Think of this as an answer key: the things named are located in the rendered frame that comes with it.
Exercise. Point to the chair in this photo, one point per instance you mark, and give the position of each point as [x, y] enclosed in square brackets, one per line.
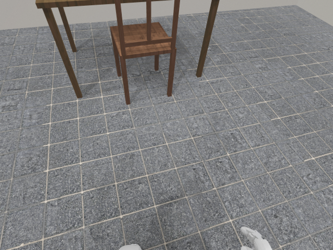
[140, 40]

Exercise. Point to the table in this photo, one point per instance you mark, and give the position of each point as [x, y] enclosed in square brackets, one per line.
[46, 5]

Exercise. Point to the right robot hand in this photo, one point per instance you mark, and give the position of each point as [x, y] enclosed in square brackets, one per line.
[255, 238]

